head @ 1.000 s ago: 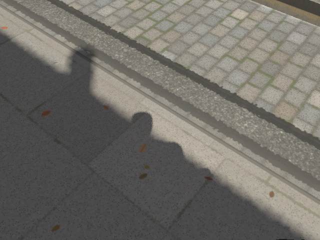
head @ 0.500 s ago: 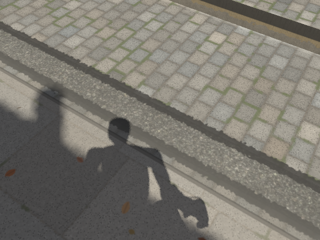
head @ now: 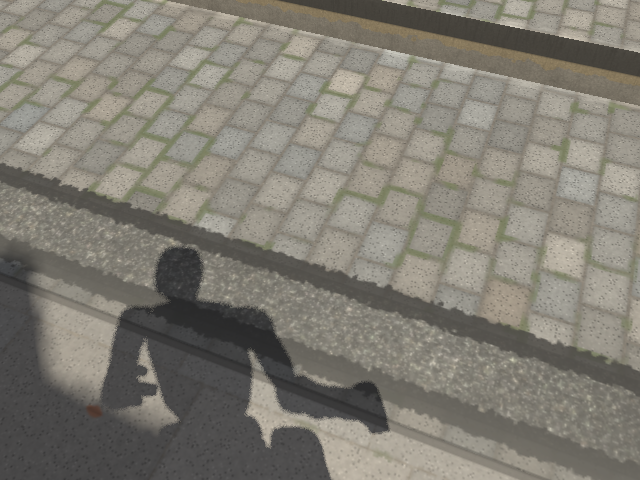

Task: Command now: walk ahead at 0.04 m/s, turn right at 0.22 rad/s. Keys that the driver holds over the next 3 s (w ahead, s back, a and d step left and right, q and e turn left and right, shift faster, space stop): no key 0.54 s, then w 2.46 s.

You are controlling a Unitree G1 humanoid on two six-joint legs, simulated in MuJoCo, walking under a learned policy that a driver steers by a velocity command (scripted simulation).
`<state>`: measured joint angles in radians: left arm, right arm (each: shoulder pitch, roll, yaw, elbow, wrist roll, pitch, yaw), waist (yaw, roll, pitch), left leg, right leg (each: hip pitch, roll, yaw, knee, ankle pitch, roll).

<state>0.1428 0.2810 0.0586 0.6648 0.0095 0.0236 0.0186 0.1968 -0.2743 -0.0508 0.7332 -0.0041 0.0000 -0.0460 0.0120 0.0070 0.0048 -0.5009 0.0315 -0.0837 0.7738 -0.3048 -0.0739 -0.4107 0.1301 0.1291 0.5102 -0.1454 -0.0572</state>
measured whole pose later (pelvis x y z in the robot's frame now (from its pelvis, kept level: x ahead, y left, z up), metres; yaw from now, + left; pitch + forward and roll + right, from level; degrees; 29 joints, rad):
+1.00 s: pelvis +0.14 +0.01 +0.01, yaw -2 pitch +2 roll +0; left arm 0.46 0.22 0.05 0.80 -0.01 -0.07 -0.01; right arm 0.19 -0.28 -0.06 0.69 0.02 -0.08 0.03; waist 0.06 0.03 -0.02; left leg -0.61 0.05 0.01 1.02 -0.26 0.03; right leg -0.06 0.03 0.03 0.32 -0.30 -0.03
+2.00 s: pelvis +0.68 +0.00 +0.01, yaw -2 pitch +1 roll -1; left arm 0.31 0.26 0.05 0.81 0.00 -0.09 -0.03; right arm 0.21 -0.31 -0.05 0.79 0.01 -0.07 0.00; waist 0.03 0.05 0.02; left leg -0.60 0.11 -0.04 1.06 -0.26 0.00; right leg -0.20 0.06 -0.05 0.32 -0.15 -0.07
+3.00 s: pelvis +1.23 +0.00 +0.01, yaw -1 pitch +1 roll +0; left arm 0.19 0.26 0.05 0.82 0.00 -0.09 -0.03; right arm 0.30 -0.29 -0.05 0.89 0.02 -0.07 0.00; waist 0.00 0.03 0.03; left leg -0.42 0.05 -0.02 1.16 -0.36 0.04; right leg -0.32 0.04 -0.06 0.45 -0.15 -0.06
